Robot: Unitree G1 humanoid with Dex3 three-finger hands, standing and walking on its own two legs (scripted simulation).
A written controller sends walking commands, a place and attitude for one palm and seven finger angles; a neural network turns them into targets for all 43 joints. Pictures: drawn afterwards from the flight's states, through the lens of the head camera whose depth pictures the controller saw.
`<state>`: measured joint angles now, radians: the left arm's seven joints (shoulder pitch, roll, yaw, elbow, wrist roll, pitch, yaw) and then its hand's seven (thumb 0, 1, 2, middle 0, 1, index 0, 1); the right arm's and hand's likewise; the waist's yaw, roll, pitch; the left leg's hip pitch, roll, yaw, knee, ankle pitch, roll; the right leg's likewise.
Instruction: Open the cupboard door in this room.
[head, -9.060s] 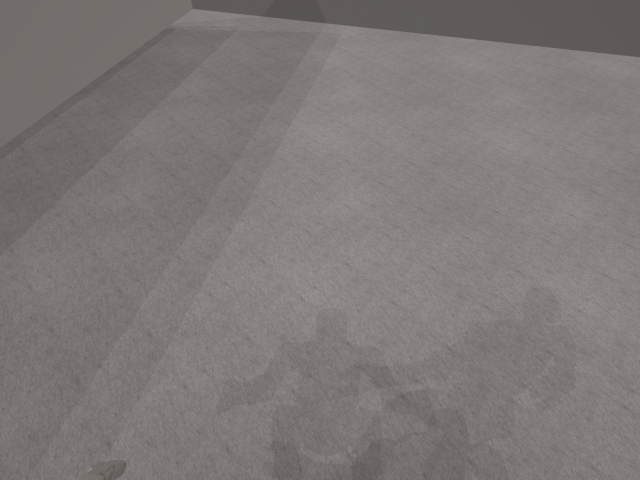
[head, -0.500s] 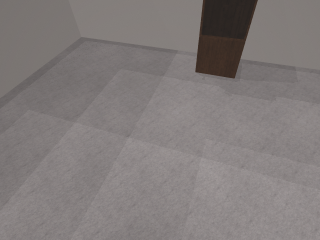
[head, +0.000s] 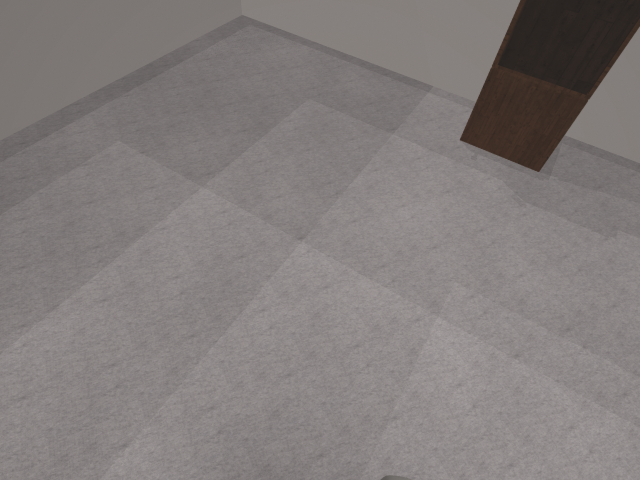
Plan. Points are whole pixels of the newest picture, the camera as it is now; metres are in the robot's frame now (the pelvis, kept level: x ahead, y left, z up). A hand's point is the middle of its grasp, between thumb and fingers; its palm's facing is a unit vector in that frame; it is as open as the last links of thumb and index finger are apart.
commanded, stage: stand and wait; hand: left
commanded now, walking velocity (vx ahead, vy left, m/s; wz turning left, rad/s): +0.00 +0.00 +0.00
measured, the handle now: out of the picture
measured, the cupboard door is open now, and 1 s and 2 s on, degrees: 0 0 0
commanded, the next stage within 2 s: turn or walk to find it in 0.26 s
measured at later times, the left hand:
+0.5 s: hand out of the picture +0.04 +0.15 -0.17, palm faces +0.12 -0.96 -0.24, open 7.3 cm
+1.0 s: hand out of the picture -0.01 +0.20 -0.16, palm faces +0.32 -0.91 -0.26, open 7.4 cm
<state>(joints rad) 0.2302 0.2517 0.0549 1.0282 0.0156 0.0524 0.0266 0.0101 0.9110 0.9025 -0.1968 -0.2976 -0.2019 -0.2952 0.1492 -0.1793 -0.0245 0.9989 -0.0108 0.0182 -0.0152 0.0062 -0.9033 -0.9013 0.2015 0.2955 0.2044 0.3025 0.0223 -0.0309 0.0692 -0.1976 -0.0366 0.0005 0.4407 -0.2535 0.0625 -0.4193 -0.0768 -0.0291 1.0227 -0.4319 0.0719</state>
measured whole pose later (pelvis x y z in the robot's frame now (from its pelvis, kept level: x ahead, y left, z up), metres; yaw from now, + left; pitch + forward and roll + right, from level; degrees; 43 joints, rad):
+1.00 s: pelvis -0.02 -0.02 +0.00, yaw +18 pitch +1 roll +0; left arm 0.17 0.22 0.05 0.96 0.01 0.05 0.02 0.01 0.91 0.90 -0.20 -0.30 -0.20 -0.30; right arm 0.19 -0.19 -0.04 0.97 -0.02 0.03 0.00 0.01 -0.90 -0.90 0.20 0.30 0.21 0.30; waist -0.02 0.01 0.05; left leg -0.27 -0.04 -0.04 0.45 -0.20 0.03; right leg -0.36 -0.05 -0.03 0.80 -0.44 0.07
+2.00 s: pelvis -0.06 -0.03 -0.01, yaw +42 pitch +1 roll +0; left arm 0.13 0.22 0.05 0.92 0.01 0.04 0.02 0.01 0.91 0.90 -0.20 -0.30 -0.20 -0.30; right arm 0.21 -0.20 -0.05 0.96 -0.02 0.04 0.00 0.01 -0.90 -0.90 0.20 0.30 0.21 0.30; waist -0.03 0.01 0.06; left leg -0.26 -0.05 -0.06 0.48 -0.23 0.03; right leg -0.32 -0.05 -0.04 0.70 -0.39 0.07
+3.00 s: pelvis -0.07 -0.05 -0.01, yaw +67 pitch +0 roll +1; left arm 0.13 0.20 0.04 0.90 0.01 0.02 0.02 0.01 0.91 0.90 -0.20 -0.30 -0.20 -0.30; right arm 0.23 -0.21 -0.06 0.96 -0.02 0.05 0.00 0.01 -0.90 -0.90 0.20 0.30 0.21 0.30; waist -0.03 0.03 0.06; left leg -0.29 -0.06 -0.08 0.55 -0.27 0.00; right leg -0.27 -0.04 -0.06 0.56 -0.30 0.04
